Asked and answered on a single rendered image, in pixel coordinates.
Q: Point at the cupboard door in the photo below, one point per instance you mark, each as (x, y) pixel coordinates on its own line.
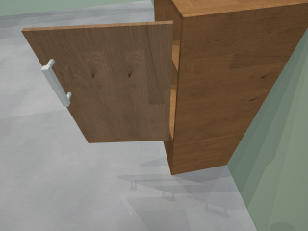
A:
(119, 76)

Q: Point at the handle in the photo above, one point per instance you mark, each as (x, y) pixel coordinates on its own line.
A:
(55, 84)

